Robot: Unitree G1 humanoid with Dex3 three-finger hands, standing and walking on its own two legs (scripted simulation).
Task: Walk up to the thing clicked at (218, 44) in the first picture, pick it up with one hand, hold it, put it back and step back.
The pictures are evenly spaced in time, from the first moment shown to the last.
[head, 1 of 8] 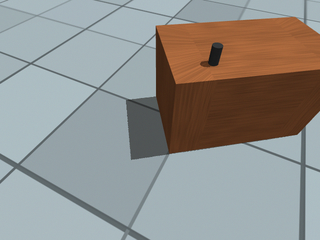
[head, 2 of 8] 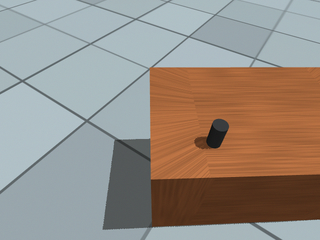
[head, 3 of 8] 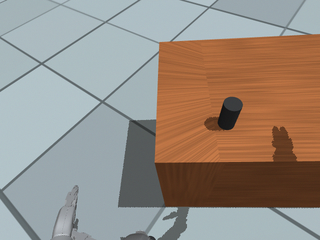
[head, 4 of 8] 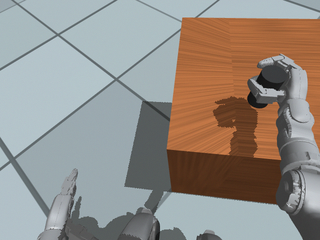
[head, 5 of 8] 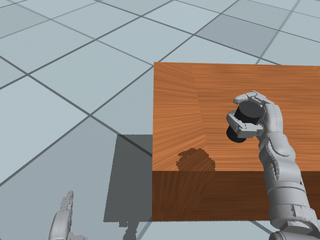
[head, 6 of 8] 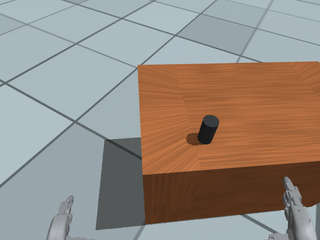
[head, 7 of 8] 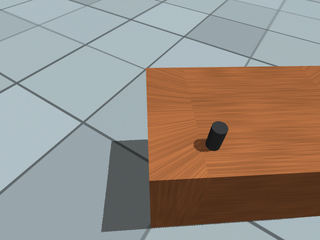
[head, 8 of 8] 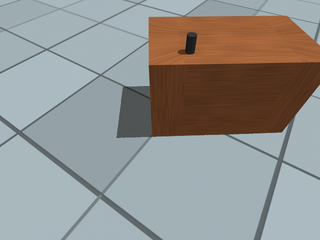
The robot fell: no
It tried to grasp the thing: yes
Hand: right
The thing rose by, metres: 0.22
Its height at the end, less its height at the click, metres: +0.00
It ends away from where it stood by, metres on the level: 0.01
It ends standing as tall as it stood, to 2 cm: yes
